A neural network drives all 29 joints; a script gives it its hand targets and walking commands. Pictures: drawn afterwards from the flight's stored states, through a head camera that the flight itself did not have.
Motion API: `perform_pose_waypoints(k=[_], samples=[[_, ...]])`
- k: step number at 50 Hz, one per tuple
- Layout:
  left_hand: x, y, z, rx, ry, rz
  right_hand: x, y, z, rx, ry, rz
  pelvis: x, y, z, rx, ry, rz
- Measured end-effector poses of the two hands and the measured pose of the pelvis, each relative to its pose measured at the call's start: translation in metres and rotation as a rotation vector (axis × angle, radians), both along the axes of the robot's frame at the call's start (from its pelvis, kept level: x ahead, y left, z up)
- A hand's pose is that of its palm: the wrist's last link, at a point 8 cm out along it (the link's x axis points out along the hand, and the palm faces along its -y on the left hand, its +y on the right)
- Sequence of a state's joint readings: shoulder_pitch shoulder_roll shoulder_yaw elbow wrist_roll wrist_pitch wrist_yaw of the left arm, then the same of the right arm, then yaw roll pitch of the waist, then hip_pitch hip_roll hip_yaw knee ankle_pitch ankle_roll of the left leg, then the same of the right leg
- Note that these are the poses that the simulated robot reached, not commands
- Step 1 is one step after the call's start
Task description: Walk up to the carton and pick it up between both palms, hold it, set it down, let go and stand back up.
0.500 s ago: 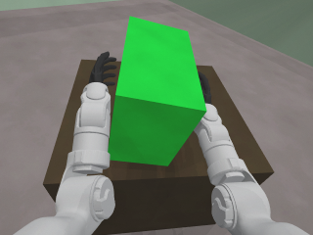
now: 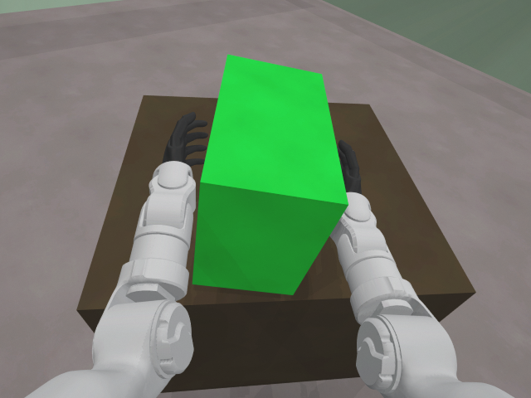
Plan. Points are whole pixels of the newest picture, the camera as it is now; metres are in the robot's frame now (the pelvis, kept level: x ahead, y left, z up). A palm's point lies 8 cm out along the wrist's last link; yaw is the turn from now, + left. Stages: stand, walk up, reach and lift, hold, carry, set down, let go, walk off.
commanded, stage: set down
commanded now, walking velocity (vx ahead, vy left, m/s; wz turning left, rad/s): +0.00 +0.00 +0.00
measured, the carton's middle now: (260, 174) +0.45 +0.01 +0.09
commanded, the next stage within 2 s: none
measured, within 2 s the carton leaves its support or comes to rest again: rests again in 1.66 s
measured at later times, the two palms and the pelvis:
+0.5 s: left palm (178, 172) +0.42 +0.14 +0.11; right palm (338, 194) +0.40 -0.12 +0.10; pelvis +0.01 +0.00 +0.00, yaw -1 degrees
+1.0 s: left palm (187, 182) +0.42 +0.13 +0.08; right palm (338, 206) +0.41 -0.13 +0.06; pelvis +0.02 +0.00 +0.00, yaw -2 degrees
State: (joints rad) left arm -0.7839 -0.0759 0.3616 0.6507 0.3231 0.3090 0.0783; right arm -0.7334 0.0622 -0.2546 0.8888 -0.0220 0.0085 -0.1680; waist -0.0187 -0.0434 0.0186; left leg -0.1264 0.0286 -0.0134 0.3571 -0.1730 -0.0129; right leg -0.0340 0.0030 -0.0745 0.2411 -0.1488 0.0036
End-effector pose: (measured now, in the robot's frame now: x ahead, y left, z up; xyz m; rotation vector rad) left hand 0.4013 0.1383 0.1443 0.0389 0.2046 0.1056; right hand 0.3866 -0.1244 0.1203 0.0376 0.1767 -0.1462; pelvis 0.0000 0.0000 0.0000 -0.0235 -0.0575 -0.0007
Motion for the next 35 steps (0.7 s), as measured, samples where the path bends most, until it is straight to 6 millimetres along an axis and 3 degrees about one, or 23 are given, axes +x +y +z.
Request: perform_pose_waypoints(k=[9, 25, 35], samples=[[0.005, -0.009, -0.009, -0.009, 0.027, -0.014, 0.0, -0.009, -0.011, 0.005, 0.025, -0.017, 0.002, 0.001, 0.001, 0.005, 0.022, -0.017], [0.015, 0.005, -0.032, -0.045, 0.046, 0.007, 0.015, 0.004, -0.022, -0.017, 0.044, 0.001, 0.012, 0.003, 0.001, 0.007, 0.063, -0.024], [0.022, 0.003, -0.055, -0.041, 0.077, 0.0, 0.02, 0.003, -0.043, -0.019, 0.073, -0.006, 0.017, 0.005, 0.0, 0.003, 0.105, -0.026]])
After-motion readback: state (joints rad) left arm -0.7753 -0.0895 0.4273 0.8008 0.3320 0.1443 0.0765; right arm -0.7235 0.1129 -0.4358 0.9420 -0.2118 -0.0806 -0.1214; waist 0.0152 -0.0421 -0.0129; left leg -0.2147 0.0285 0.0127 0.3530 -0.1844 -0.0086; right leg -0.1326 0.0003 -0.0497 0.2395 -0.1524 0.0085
